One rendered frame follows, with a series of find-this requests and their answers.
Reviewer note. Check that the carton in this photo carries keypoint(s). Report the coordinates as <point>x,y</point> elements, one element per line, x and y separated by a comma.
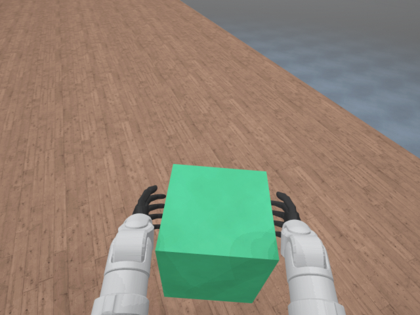
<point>217,239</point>

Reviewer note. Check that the robot right forearm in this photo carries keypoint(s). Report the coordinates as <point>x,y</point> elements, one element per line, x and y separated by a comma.
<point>309,275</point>

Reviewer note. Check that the left robot hand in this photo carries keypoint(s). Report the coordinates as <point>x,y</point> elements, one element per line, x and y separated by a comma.
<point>144,201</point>

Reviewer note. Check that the robot left forearm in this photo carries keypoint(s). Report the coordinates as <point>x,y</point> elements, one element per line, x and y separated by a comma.
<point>125,283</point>

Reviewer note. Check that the right robot hand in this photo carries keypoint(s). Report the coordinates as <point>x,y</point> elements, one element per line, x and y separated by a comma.
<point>290,212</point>

